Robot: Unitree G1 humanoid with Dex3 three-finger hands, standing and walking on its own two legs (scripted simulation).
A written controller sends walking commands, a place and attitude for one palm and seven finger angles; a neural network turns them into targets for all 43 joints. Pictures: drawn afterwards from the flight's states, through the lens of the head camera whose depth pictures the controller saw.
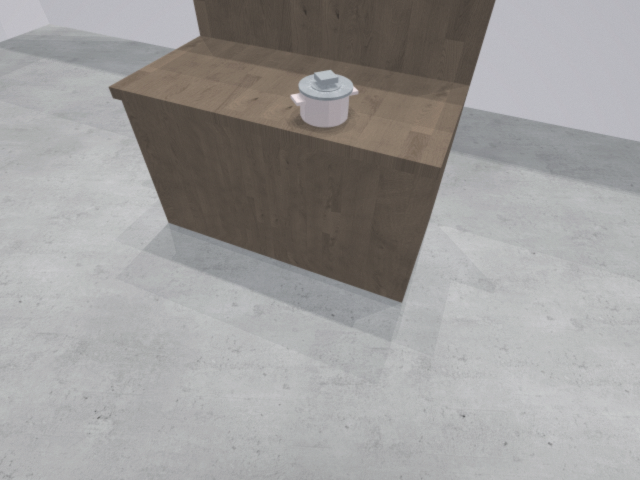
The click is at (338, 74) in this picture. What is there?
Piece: lid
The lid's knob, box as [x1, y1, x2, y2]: [314, 70, 338, 85]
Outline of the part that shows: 338,77 331,70 314,73 314,78 321,85 337,82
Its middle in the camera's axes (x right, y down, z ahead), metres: +0.01 -0.45 +1.09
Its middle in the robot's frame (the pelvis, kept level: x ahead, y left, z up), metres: +1.12 +0.04 +0.00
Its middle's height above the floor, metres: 0.78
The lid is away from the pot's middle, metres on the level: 0.00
